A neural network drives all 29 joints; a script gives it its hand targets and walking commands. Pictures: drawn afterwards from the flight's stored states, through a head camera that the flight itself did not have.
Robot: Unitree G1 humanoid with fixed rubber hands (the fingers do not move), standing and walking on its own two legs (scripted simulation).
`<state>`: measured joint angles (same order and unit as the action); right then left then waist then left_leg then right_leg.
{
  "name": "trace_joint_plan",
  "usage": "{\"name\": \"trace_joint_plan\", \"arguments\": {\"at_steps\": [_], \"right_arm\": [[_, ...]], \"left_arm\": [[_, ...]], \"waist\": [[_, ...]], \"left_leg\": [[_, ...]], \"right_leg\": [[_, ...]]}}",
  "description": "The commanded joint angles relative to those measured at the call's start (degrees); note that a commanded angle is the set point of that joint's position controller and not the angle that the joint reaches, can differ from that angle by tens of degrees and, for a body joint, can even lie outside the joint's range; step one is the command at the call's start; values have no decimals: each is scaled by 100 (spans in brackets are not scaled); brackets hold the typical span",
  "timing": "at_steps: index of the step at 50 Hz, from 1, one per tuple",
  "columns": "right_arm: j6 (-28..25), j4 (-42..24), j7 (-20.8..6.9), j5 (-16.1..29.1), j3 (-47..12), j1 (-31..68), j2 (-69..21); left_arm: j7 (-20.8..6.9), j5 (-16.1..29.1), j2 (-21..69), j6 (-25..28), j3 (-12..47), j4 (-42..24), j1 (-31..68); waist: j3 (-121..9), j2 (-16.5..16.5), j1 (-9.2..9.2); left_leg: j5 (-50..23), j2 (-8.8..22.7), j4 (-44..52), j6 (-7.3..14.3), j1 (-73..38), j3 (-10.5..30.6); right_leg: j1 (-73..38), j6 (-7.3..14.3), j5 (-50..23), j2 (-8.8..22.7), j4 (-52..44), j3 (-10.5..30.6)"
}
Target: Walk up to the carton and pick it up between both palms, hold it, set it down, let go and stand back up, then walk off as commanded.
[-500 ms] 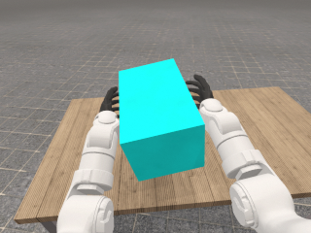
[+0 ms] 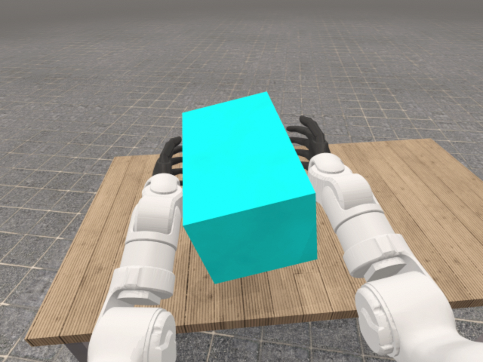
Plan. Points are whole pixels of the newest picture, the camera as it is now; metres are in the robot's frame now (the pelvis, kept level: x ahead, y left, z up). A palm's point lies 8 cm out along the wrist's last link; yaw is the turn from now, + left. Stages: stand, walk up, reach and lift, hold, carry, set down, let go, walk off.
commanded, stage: hold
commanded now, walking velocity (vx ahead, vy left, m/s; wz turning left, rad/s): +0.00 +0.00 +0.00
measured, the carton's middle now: (243, 178) +0.38 +0.02 +0.17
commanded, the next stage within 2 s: none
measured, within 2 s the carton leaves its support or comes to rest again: neither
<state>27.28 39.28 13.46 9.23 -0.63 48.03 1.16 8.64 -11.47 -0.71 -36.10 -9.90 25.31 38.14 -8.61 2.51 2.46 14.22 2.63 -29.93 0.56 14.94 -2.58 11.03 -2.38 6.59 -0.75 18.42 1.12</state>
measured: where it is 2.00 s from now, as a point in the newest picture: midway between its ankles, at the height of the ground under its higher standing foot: outside the picture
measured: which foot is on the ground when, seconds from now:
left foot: down 0.00-1.00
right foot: down 0.00-1.00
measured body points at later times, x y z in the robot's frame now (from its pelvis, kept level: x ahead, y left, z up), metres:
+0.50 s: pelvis +0.01 +0.00 +0.00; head -0.04 +0.00 +0.45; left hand +0.40 +0.15 +0.18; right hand +0.41 -0.11 +0.20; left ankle +0.02 +0.09 -0.74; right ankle +0.04 -0.15 -0.74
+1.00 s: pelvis +0.00 +0.00 +0.00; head -0.05 +0.00 +0.45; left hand +0.39 +0.15 +0.19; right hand +0.40 -0.11 +0.20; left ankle +0.02 +0.09 -0.74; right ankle +0.04 -0.15 -0.74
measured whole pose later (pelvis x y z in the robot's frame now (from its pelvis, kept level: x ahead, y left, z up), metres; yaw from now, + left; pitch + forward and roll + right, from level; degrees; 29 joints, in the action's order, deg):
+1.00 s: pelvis +0.00 +0.00 +0.00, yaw +0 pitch -1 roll -3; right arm 26.3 36.3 13.7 9.2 0.5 46.4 0.3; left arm 7.7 -12.9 -0.2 -36.5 -10.4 22.4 37.6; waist -7.1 2.5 2.5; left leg 14.1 2.6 -29.3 0.6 14.0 -2.6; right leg 10.2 -2.3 6.6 -0.7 18.1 1.1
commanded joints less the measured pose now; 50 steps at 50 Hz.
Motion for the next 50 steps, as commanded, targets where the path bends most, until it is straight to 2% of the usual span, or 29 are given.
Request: {"name": "trace_joint_plan", "arguments": {"at_steps": [1, 4, 5, 7, 8, 10, 11, 13, 15, 18, 19, 20, 23, 24, 27, 34, 36, 37, 38, 41, 43, 46, 47, 49, 50], "right_arm": [[-673, -1576, -715, 761, -1304, 4105, -4366], [-696, -1517, -734, 667, -1237, 4173, -4323], [-714, -1516, -739, 673, -1226, 4063, -4306], [-700, -1418, -751, 650, -1234, 4064, -4306], [-739, -1608, -741, 663, -1353, 4102, -4360], [-735, -1516, -735, 660, -1336, 4019, -4275], [-753, -1691, -725, 698, -1378, 4010, -4276], [-761, -1889, -704, 737, -1526, 4089, -4328], [-751, -2108, -657, 793, -1691, 3998, -4360], [-736, -2421, -588, 914, -1850, 3969, -4379], [-712, -2315, -576, 902, -1831, 3826, -4343], [-716, -2544, -557, 978, -1925, 3990, -4418], [-651, -2479, -527, 976, -1967, 3860, -4439], [-656, -2659, -506, 1028, -1989, 3792, -4359], [-625, -2960, -455, 1112, -2152, 3820, -4400], [-542, -2547, -491, 964, -1785, 3713, -4168], [-537, -2275, -532, 894, -1561, 3810, -4130], [-542, -2182, -551, 850, -1539, 3786, -4153], [-550, -2035, -580, 767, -1397, 3892, -4104], [-630, -2146, -616, 737, -1479, 4013, -4194], [-649, -1888, -653, 726, -1405, 3990, -4234], [-710, -1947, -690, 686, -1398, 4031, -4237], [-707, -1851, -687, 639, -1357, 4026, -4175], [-738, -1868, -704, 632, -1390, 4041, -4229], [-733, -1788, -706, 558, -1321, 3984, -4159]], "left_arm": [[-1054, 889, 4725, 731, 2230, -1677, 5836], [-1080, 840, 4635, 720, 2111, -1493, 5767], [-1086, 884, 4675, 721, 2214, -1569, 5742], [-1102, 825, 4626, 716, 2132, -1506, 5732], [-1105, 799, 4637, 712, 2140, -1599, 5656], [-1111, 786, 4616, 690, 2178, -1596, 5587], [-1111, 811, 4637, 685, 2227, -1658, 5463], [-1087, 900, 4650, 719, 2349, -1822, 5608], [-1088, 927, 4625, 715, 2385, -1913, 5419], [-1067, 1013, 4648, 704, 2579, -2088, 5276], [-1065, 1036, 4680, 694, 2665, -2216, 5350], [-1060, 1055, 4683, 693, 2641, -2230, 5302], [-1032, 1041, 4643, 691, 2619, -2299, 5340], [-1041, 1082, 4687, 646, 2711, -2329, 5154], [-1026, 1148, 4686, 631, 2855, -2494, 5085], [-1076, 979, 4652, 490, 2686, -2318, 5153], [-1114, 896, 4591, 484, 2493, -1985, 5210], [-1122, 887, 4605, 506, 2477, -2078, 5309], [-1131, 815, 4569, 489, 2355, -1798, 5319], [-1147, 864, 4617, 530, 2382, -1809, 5326], [-1151, 838, 4562, 580, 2306, -1831, 5514], [-1153, 815, 4602, 594, 2251, -1754, 5420], [-1158, 824, 4592, 591, 2314, -1722, 5453], [-1150, 817, 4583, 613, 2287, -1785, 5448], [-1151, 793, 4582, 592, 2304, -1686, 5381]], "waist": [[-2146, 135, 313], [-1961, 28, 315], [-1999, 119, 373], [-1922, 59, 335], [-2089, 20, 271], [-2020, 77, 330], [-2179, 77, 333], [-2403, 73, 328], [-2502, -52, 307], [-2689, 24, 331], [-2692, 125, 425], [-2821, 14, 330], [-2716, 75, 302], [-2769, 60, 392], [-2959, 42, 407], [-2374, 145, 451], [-2078, 115, 399], [-2104, 72, 395], [-1906, 104, 380], [-2102, 17, 347], [-1987, 51, 327], [-2083, -30, 319], [-2048, 49, 352], [-2061, -21, 323], [-1993, 16, 374]], "left_leg": [[-1082, -320, 1129, -524, -1376, 582], [-892, -321, 1215, -476, -1264, 561], [-991, -316, 1191, -514, -1298, 556], [-941, -315, 1219, -498, -1293, 561], [-1109, -332, 1162, -484, -1377, 539], [-1189, -316, 1161, -507, -1416, 546], [-1393, -312, 1114, -513, -1524, 553], [-1475, -330, 1052, -511, -1627, 564], [-1835, -346, 959, -502, -1684, 569], [-2142, -395, 827, -511, -1807, 583], [-2248, -373, 810, -560, -1876, 609], [-2301, -380, 779, -519, -1890, 596], [-2289, -393, 759, -511, -1857, 605], [-2488, -367, 733, -542, -1936, 647], [-2762, -403, 638, -545, -1998, 650], [-2129, -338, 859, -599, -1827, 656], [-1661, -352, 987, -543, -1606, 611], [-1548, -342, 1026, -543, -1590, 608], [-1286, -355, 1100, -530, -1453, 588], [-1341, -349, 1099, -508, -1491, 574], [-1153, -328, 1157, -493, -1445, 558], [-1232, -313, 1153, -480, -1476, 553], [-1150, -329, 1162, -499, -1482, 546], [-1130, -323, 1180, -476, -1480, 540], [-1099, -306, 1202, -500, -1505, 555]], "right_leg": [[-938, 260, -166, -351, -250, -253], [-927, 251, -26, -324, -303, -252], [-953, 272, -154, -325, -268, -247], [-949, 257, -68, -324, -272, -261], [-1056, 245, -221, -336, -238, -276], [-1029, 256, -211, -346, -260, -276], [-1104, 252, -436, -350, -239, -272], [-1072, 241, -431, -369, -215, -286], [-1214, 200, -730, -393, -183, -282], [-1222, 163, -990, -400, -161, -274], [-1210, 179, -1022, -411, -157, -296], [-1260, 155, -1080, -420, -158, -290], [-1264, 157, -1104, -410, -152, -276], [-1308, 170, -1278, -443, -123, -291], [-1364, 114, -1516, -458, -99, -301], [-1163, 174, -838, -418, -194, -319], [-1050, 196, -555, -368, -257, -300], [-1088, 200, -504, -368, -242, -309], [-1008, 210, -264, -344, -300, -303], [-1109, 214, -375, -351, -254, -322], [-1015, 227, -186, -332, -280, -298], [-1072, 229, -247, -342, -275, -299], [-1035, 233, -168, -324, -279, -317], [-1062, 228, -163, -330, -301, -297], [-1001, 228, -131, -316, -300, -296]]}}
